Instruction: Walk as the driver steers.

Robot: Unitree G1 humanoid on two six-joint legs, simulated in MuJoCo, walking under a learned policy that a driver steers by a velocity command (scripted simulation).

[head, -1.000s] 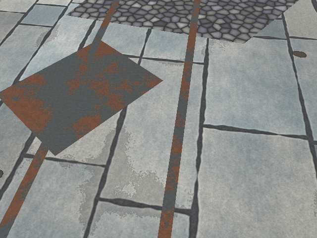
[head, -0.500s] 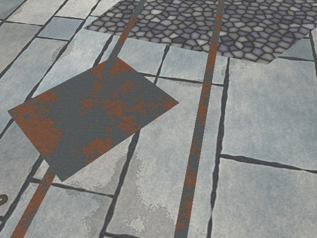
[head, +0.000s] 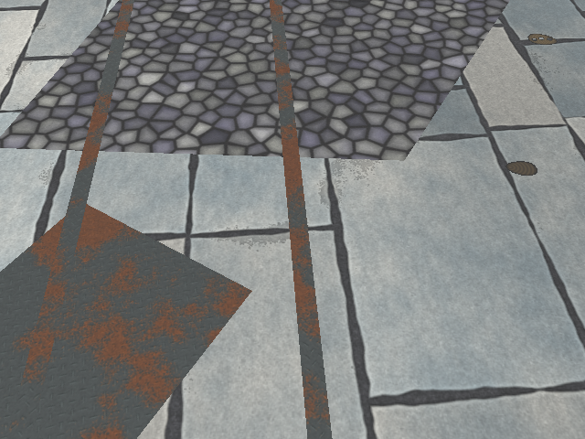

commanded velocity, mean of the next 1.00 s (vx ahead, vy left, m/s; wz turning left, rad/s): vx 1.00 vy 0.00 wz -0.75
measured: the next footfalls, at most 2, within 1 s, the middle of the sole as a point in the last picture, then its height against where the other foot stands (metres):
right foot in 0.14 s outside the picture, level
left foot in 0.56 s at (289, 331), level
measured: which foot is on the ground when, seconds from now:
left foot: down 0.00-0.14, up 0.16-0.54, down 0.56-1.00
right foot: up 0.00-0.12, down 0.14-0.56, up 0.58-1.00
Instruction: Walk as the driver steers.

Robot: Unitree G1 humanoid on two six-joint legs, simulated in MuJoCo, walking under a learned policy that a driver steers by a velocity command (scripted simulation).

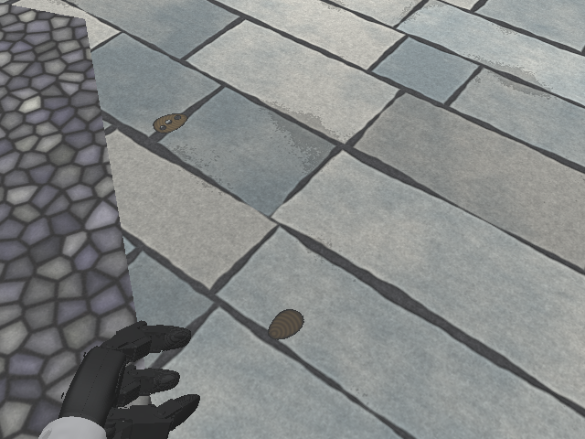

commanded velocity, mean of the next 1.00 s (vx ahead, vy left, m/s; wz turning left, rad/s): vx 0.47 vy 0.00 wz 0.69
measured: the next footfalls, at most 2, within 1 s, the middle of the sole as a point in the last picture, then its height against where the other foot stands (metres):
right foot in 0.02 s outside the picture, level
left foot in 0.44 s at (238, 371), level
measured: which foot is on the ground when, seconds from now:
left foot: down 0.00-0.02, up 0.04-0.42, down 0.44-0.86, up 0.88-1.00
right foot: up 0.00-0.00, down 0.02-0.44, up 0.46-0.84, down 0.86-1.00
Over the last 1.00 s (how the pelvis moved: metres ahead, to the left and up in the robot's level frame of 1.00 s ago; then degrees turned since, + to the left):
0.83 -0.22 -0.02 -45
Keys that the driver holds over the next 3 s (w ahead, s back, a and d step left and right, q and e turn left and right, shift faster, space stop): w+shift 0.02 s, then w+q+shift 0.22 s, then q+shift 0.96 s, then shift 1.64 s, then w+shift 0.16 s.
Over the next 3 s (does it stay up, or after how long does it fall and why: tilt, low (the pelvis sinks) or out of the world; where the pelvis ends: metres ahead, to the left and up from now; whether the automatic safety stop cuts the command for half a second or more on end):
stays up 0.66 0.04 0.03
